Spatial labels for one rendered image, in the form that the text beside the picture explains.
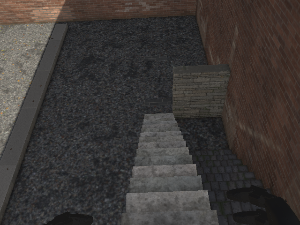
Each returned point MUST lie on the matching robot right hand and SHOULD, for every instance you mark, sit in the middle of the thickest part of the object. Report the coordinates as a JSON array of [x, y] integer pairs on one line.
[[277, 211]]

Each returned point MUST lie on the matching robot left hand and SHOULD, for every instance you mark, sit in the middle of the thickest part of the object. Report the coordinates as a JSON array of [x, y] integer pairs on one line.
[[71, 219]]

